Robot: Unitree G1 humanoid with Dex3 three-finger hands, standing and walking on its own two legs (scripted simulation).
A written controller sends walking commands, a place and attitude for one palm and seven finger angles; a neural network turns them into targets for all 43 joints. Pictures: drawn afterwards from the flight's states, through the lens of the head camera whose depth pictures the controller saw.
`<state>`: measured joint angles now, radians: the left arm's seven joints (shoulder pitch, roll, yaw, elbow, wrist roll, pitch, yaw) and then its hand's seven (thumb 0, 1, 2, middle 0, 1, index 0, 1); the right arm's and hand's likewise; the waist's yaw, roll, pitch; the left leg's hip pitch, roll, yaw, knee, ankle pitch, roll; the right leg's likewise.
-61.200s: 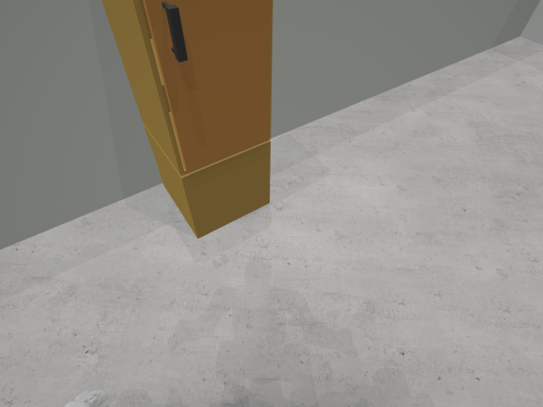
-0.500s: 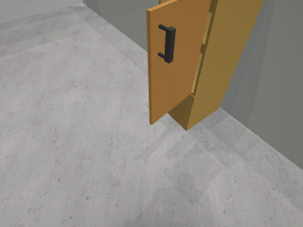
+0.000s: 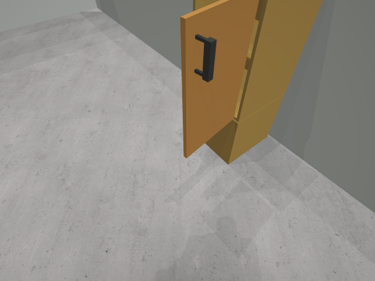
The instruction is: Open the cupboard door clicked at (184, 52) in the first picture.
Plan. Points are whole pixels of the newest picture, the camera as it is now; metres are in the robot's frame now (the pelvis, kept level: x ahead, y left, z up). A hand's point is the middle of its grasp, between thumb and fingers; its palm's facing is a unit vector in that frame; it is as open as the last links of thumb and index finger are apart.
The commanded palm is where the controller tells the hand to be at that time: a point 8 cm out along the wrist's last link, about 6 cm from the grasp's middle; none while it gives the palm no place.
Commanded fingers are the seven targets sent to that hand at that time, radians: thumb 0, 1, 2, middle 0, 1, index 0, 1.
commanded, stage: look to check the result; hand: left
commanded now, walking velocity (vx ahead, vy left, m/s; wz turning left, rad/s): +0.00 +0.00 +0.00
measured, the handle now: (203, 58) +0.67 -0.01 +0.13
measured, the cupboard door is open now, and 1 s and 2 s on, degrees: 98 98 98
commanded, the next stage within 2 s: stand and wait in 0.62 s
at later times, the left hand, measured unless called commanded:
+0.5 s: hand out of the picture +0.08 +0.23 -0.16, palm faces +0.00 -0.95 -0.32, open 7.4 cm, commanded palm none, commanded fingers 0.00 0.90 0.90 -0.20 -0.30 -0.20 -0.30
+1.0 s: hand out of the picture +0.11 +0.23 -0.15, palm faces -0.01 -0.94 -0.34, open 7.4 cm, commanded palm none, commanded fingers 0.00 0.90 0.90 -0.20 -0.30 -0.20 -0.30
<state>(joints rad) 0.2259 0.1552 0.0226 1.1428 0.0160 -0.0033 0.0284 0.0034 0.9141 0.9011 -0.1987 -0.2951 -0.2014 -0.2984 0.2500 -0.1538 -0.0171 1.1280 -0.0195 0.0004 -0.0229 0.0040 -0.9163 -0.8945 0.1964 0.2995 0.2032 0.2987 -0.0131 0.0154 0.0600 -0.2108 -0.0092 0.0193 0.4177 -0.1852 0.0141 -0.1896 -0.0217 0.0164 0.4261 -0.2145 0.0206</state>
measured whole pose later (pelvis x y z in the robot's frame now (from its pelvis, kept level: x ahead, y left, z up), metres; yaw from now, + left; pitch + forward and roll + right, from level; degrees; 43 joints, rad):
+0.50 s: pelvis +0.02 -0.01 +0.00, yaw +0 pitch -1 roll +0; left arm 0.12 0.28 0.03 1.14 0.01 -0.02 0.01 0.00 0.91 0.90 -0.20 -0.30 -0.20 -0.30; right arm 0.13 -0.29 -0.02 1.13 -0.02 -0.01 -0.01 0.00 -0.91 -0.89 0.20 0.30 0.20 0.30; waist -0.01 0.02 0.07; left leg -0.16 0.00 0.01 0.36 -0.18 0.00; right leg -0.13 -0.01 0.00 0.36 -0.20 0.01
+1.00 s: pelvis +0.03 -0.01 +0.01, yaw +0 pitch -1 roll +0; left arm 0.10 0.31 0.02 1.13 0.01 -0.02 0.01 0.00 0.91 0.90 -0.20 -0.30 -0.20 -0.30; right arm 0.09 -0.33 -0.01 1.12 -0.01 -0.01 0.00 0.00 -0.91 -0.89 0.20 0.30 0.21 0.30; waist -0.01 0.02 0.07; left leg -0.12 0.01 0.00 0.31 -0.18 -0.01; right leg -0.09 0.00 0.00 0.31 -0.21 0.00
